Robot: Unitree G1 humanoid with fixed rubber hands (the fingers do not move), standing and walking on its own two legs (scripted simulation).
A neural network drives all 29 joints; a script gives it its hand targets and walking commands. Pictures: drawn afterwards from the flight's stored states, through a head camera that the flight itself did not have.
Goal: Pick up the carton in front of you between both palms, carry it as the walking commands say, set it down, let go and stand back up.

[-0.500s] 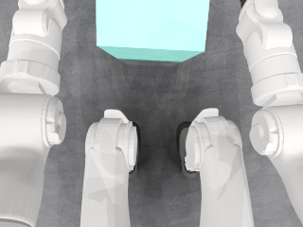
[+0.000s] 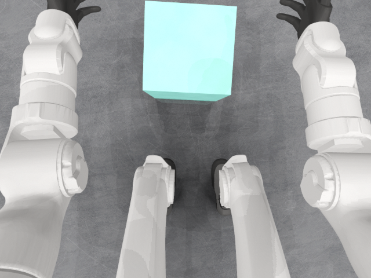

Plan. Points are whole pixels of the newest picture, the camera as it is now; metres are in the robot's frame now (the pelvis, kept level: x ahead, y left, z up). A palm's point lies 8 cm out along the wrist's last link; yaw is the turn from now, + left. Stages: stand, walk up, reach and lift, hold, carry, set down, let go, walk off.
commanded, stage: set down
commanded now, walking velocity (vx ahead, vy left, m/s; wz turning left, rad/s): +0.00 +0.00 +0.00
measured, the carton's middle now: (187, 61) +0.54 +0.03 -0.39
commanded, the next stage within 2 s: let go in 0.32 s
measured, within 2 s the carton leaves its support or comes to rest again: neither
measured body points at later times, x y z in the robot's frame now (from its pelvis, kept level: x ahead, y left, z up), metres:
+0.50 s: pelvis +0.03 +0.00 +0.14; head +0.34 +0.02 +0.47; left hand +0.53 +0.24 +0.02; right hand +0.53 -0.17 +0.02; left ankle +0.09 +0.10 -0.48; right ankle +0.09 -0.11 -0.48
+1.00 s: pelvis +0.10 -0.01 +0.23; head +0.25 +0.00 +0.65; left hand +0.36 +0.23 +0.13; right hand +0.37 -0.22 +0.13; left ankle +0.09 +0.10 -0.48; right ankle +0.09 -0.11 -0.48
